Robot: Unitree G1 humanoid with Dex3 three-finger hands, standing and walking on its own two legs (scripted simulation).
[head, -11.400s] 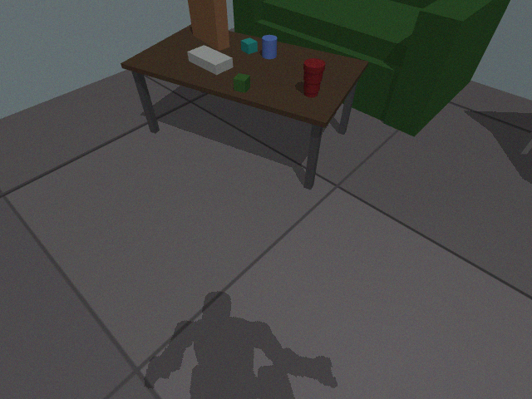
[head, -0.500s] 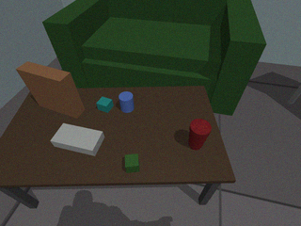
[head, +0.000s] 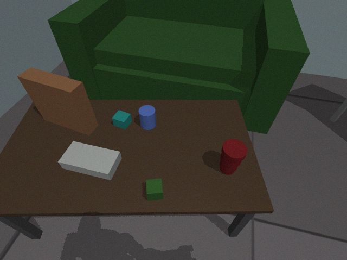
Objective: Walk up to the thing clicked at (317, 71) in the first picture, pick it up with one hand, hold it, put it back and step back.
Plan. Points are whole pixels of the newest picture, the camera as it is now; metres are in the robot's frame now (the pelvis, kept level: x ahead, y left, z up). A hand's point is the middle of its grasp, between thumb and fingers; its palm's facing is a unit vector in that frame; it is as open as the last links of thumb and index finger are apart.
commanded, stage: walk up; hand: right
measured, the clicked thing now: (230, 158) +0.56 -0.22 -0.26
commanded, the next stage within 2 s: stand in 0.46 s
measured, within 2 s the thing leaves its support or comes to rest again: neither
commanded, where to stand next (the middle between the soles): +0.06 -0.01 m, yaw +0 degrees
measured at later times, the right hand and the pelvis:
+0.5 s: hand out of the picture +0.10 -0.25 -0.15, palm faces -0.04 +0.94 -0.34, open 7.4 cm; pelvis +0.01 +0.00 +0.00, yaw +1 degrees
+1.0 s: hand out of the picture +0.09 -0.26 -0.16, palm faces -0.05 +0.94 -0.34, open 7.4 cm; pelvis +0.01 -0.01 +0.00, yaw +1 degrees
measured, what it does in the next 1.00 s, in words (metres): stands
